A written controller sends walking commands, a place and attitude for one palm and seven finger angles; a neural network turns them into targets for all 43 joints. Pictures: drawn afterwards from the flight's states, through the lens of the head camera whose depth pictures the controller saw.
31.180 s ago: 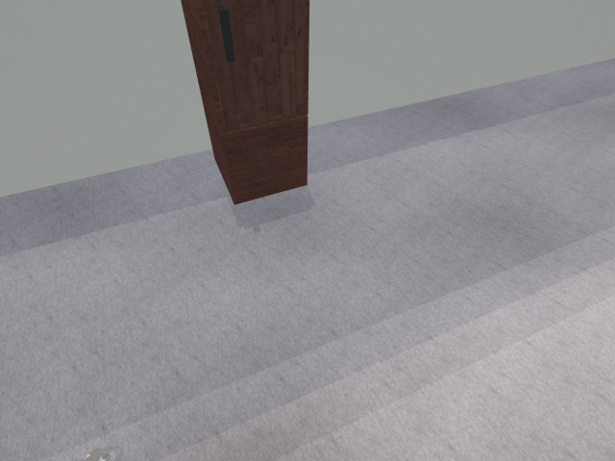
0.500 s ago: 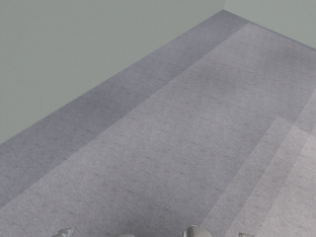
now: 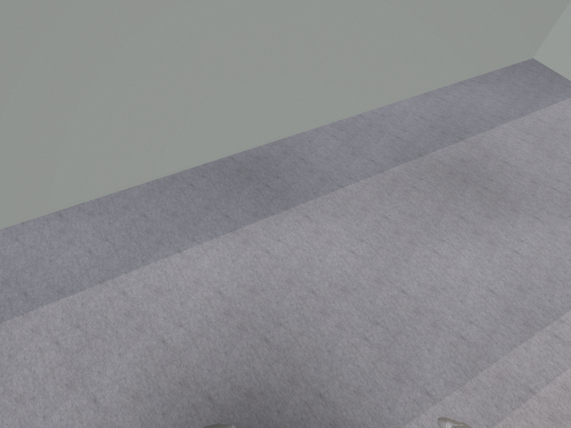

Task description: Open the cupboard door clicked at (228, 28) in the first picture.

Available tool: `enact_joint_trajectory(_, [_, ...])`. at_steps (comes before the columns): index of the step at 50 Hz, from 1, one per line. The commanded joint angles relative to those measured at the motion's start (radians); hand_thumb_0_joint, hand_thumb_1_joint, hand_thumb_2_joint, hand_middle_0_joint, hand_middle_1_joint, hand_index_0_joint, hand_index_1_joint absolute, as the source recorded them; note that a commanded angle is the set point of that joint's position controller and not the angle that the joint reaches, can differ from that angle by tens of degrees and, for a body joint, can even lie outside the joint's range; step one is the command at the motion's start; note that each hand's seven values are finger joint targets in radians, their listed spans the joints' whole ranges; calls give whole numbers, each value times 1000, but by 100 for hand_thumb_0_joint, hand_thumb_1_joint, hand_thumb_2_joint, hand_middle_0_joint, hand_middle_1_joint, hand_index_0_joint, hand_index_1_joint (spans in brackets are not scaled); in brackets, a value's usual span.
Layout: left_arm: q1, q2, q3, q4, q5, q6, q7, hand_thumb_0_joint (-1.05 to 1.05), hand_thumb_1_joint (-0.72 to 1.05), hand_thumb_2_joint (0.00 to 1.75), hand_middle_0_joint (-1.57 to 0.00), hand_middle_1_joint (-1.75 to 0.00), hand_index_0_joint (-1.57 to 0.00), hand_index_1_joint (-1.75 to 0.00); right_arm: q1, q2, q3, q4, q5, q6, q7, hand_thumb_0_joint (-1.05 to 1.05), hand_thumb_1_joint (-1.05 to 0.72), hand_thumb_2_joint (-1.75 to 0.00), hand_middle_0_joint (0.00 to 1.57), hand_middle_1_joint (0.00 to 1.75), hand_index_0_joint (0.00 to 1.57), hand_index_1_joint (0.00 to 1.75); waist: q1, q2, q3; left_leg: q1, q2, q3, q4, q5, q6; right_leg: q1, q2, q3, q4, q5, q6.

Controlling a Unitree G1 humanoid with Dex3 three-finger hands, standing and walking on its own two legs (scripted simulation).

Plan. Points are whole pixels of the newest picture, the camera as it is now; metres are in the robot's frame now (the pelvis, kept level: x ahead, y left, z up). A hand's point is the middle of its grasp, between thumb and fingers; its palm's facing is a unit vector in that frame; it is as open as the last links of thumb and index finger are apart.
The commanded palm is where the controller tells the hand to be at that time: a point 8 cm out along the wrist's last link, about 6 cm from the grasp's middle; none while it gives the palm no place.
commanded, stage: turn to face it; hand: left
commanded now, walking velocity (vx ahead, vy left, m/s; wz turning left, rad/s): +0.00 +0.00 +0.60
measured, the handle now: out of the picture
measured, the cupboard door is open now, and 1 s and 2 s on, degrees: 47 47 47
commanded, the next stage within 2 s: take the last steps up to it in 2.00 s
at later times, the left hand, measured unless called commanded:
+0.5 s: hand out of the picture +0.04 +0.16 -0.14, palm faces +0.29 -0.92 -0.28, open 7.4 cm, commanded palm none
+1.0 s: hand out of the picture -0.01 +0.19 -0.14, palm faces +0.57 -0.77 -0.28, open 7.4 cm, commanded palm none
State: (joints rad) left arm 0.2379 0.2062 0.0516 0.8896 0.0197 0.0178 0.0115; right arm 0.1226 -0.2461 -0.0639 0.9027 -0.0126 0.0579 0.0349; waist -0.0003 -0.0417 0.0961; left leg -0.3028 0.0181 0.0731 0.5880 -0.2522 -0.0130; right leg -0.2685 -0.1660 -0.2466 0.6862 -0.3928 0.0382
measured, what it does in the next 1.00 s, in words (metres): steps on the spot, turning left: right foot, then left foot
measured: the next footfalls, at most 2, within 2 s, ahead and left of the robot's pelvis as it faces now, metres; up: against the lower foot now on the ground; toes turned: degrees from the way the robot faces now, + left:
right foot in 0.34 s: +0.07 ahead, -0.15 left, +0.00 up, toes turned +9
left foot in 0.70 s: +0.00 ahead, +0.09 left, +0.00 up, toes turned +29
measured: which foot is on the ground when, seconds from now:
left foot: down 0.00-0.34, up 0.36-0.68, down 0.70-1.00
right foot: up 0.00-0.32, down 0.34-0.70, up 0.72-1.00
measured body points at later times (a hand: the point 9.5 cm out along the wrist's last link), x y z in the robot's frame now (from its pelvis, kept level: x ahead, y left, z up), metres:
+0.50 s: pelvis +0.01 -0.05 +0.02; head +0.06 -0.06 +0.46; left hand +0.02 +0.21 -0.11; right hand +0.16 -0.28 -0.14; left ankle -0.04 +0.08 -0.64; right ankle +0.03 -0.16 -0.72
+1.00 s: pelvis +0.03 -0.05 +0.01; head +0.06 -0.02 +0.46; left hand -0.04 +0.23 -0.12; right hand +0.23 -0.21 -0.13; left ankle -0.03 +0.07 -0.72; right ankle +0.10 -0.17 -0.69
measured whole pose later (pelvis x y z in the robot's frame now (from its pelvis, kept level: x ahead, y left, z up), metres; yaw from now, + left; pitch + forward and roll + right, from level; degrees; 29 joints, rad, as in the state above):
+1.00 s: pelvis +0.03 -0.05 +0.01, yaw +34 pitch +1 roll +0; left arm 0.14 0.26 0.08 0.87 0.01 0.05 0.01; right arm 0.16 -0.22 -0.05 0.92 -0.03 0.05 0.01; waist 0.00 0.00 0.09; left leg -0.30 -0.02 -0.09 0.53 -0.25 -0.01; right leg -0.41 -0.06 -0.02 0.83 -0.43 0.08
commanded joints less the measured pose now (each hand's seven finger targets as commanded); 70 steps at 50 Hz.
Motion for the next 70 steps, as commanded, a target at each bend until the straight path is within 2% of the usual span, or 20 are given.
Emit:
enact_joint_trajectory(1, [-135,129,32,-148,4,8,12,0,90,90,-20,-30,-20,-30,222,-259,-67,-23,-13,-34,-33,0,-90,-90,20,30,20,30,-113,228,-191,267,408,-511,-213,465,266,-363,38,209,461,-257,40])
enact_joint_trajectory(6, [-77,115,40,-70,-2,12,-5,0,90,90,-20,-30,-20,-30,49,-183,-43,-62,-13,-46,-52,0,-90,-90,20,30,20,30,-15,197,-138,132,210,-307,-230,363,166,-278,70,242,412,-28,46])
enact_joint_trajectory(12, [-66,106,35,-86,-7,9,-3,0,90,90,-20,-30,-20,-30,26,-199,-55,-67,-18,-30,-42,0,-90,-90,20,30,20,30,-13,217,-123,33,183,-367,-227,198,161,-95,138,202,101,-36,35])
enact_joint_trajectory(15, [41,131,45,-66,-9,-10,4,0,90,90,-20,-30,-20,-30,-16,-177,-58,-87,-7,-24,-40,0,-90,-90,20,30,20,30,43,157,-149,-92,116,-364,-109,154,107,152,146,198,-218,138,22])
enact_joint_trajectory(17, [87,284,71,-69,16,-26,18,0,90,90,-20,-30,-20,-30,-24,-68,-43,-126,4,-28,-28,0,-90,-90,20,30,20,30,75,-288,-137,-354,-110,-102,337,-355,-27,269,-305,647,-457,198,-146])
enact_joint_trajectory(18, [57,260,58,-77,6,-26,22,0,90,90,-20,-30,-20,-30,-27,-110,-51,-116,-7,-21,-25,0,-90,-90,20,30,20,30,54,-224,-121,-325,-44,-161,533,-352,-16,151,-325,603,-433,240,-197])
enact_joint_trajectory(22, [-66,157,30,-103,4,-28,25,0,90,90,-20,-30,-20,-30,0,-68,-38,-62,-4,-2,-7,0,-90,-90,20,30,20,30,-17,-170,-98,-266,5,-90,606,-182,-49,109,-150,281,-340,499,-150])
enact_joint_trajectory(29, [54,217,55,-49,11,-27,20,0,90,90,-20,-30,-20,-30,-86,-29,-14,-80,5,-14,-1,0,-90,-90,20,30,20,30,52,-169,-121,-150,-17,23,187,-212,-43,237,-191,200,-255,693,-151])
enact_joint_trajectory(33, [30,218,63,-45,-3,-20,10,0,90,90,-20,-30,-20,-30,21,-78,-24,-58,1,-30,-8,0,-90,-90,20,30,20,30,-15,-95,-165,116,-20,25,-134,22,-9,119,-174,118,-67,612,-67])
enact_joint_trajectory(35, [-30,106,33,-119,-11,-9,1,0,90,90,-20,-30,-20,-30,172,-272,-74,-36,-12,-36,-22,0,-90,-90,20,30,20,30,-101,370,-227,387,407,-516,-209,665,233,-333,36,79,348,-291,57])
enact_joint_trajectory(36, [-110,134,29,-142,2,6,11,0,90,90,-20,-30,-20,-30,221,-267,-67,-15,-9,-31,-30,0,-90,-90,20,30,20,30,-116,231,-207,331,423,-498,-192,600,272,-352,32,196,442,-281,39])
enact_joint_trajectory(41, [-72,118,39,-71,-3,13,-3,0,90,90,-20,-30,-20,-30,44,-178,-40,-59,-12,-46,-54,0,-90,-90,20,30,20,30,-16,190,-136,151,221,-300,-227,422,174,-279,59,246,437,-32,47])
enact_joint_trajectory(48, [-77,108,34,-91,-7,10,-2,0,90,90,-20,-30,-20,-30,28,-193,-53,-59,-18,-31,-43,0,-90,-90,20,30,20,30,-14,220,-113,40,180,-379,-229,223,165,-96,137,208,97,-36,35])
enact_joint_trajectory(51, [26,133,43,-74,-10,-11,4,0,90,90,-20,-30,-20,-30,-11,-177,-57,-76,-6,-27,-41,0,-90,-90,20,30,20,30,41,161,-156,-58,117,-375,-108,232,111,149,151,200,-218,145,24])
enact_joint_trajectory(53, [78,279,70,-70,14,-28,20,0,90,90,-20,-30,-20,-30,-8,-67,-42,-114,7,-30,-29,0,-90,-90,20,30,20,30,70,-273,-154,-337,-113,-106,296,-325,-28,311,-285,617,-432,247,-136])
enact_joint_trajectory(54, [61,265,60,-76,6,-28,23,0,90,90,-20,-30,-20,-30,-19,-111,-50,-108,-5,-23,-27,0,-90,-90,20,30,20,30,62,-221,-136,-316,-52,-153,514,-366,-18,184,-337,602,-420,291,-201])
enact_joint_trajectory(57, [-75,164,34,-104,2,-24,26,0,90,90,-20,-30,-20,-30,1,-84,-46,-61,-6,-2,-12,0,-90,-90,20,30,20,30,-14,-173,-73,-287,5,-119,664,-193,-39,93,-177,335,-363,415,-164])
enact_joint_trajectory(66, [52,218,55,-41,12,-26,18,0,90,90,-20,-30,-20,-30,-75,-31,-15,-77,5,-17,-1,0,-90,-90,20,30,20,30,50,-179,-125,-129,-19,33,153,-202,-39,242,-199,177,-239,696,-142])
enact_joint_trajectory(69, [27,221,65,-42,-2,-21,11,0,90,90,-20,-30,-20,-30,20,-72,-22,-53,0,-30,-7,0,-90,-90,20,30,20,30,-14,-114,-161,93,-26,37,-119,10,-12,142,-179,101,-71,640,-70])
enact_joint_trajectory(70, [22,189,61,-62,-9,-17,5,0,90,90,-20,-30,-20,-30,94,-151,-43,-40,-7,-39,-11,0,-90,-90,20,30,20,30,-54,68,-225,291,105,-123,-174,244,47,-31,-118,52,113,433,-10])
